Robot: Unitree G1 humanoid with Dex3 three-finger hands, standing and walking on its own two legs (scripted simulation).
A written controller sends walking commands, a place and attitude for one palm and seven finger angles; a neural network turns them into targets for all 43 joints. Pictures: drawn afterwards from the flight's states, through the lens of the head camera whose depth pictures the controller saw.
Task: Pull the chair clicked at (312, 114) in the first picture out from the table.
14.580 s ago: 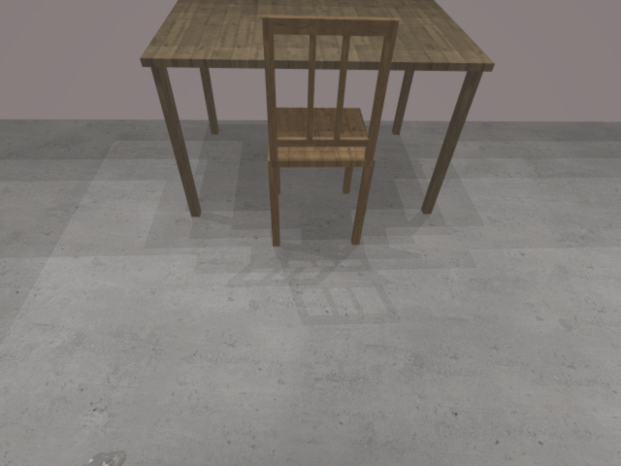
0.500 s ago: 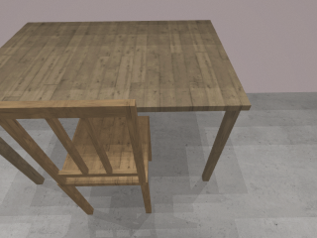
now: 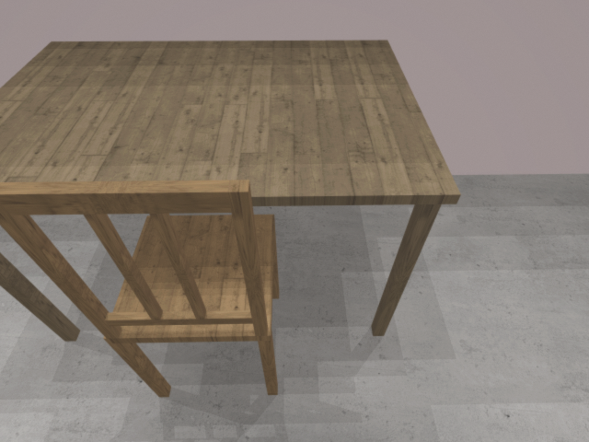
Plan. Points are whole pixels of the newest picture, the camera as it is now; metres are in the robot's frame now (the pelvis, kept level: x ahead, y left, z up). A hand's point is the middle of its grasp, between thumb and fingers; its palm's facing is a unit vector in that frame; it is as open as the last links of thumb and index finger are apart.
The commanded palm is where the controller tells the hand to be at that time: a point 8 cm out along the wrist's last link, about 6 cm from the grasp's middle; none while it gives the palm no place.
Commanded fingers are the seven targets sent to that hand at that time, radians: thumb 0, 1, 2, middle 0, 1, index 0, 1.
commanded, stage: look again from close up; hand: left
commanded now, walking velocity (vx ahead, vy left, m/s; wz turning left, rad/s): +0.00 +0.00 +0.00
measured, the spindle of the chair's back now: (131, 272) +0.40 +0.32 -0.07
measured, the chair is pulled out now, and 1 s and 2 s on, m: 0.00 0.00 0.00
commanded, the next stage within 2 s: raise the hand toward the chair's back in 0.48 s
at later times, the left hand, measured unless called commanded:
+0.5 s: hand out of the picture -0.02 +0.16 -0.18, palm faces +0.01 -0.99 -0.17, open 7.4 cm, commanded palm none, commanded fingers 0.00 0.90 0.90 -0.20 -0.30 -0.20 -0.30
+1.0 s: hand (197, 426) +0.16 +0.14 -0.06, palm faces +0.03 -1.00 +0.05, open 9.1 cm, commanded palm +0.12 +0.23 -0.07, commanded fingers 0.00 0.39 0.68 -0.15 -0.22 -0.15 -0.22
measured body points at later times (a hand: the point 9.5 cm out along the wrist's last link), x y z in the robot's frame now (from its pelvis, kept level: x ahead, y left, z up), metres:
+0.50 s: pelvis +0.00 +0.01 +0.00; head +0.01 +0.01 +0.45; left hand -0.02 +0.22 -0.16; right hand -0.03 -0.19 -0.16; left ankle -0.03 +0.12 -0.74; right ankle +0.01 -0.10 -0.74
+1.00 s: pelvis -0.03 +0.00 -0.07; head +0.00 +0.03 +0.37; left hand +0.15 +0.20 -0.06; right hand +0.22 -0.24 -0.08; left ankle -0.03 +0.12 -0.74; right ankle +0.01 -0.10 -0.74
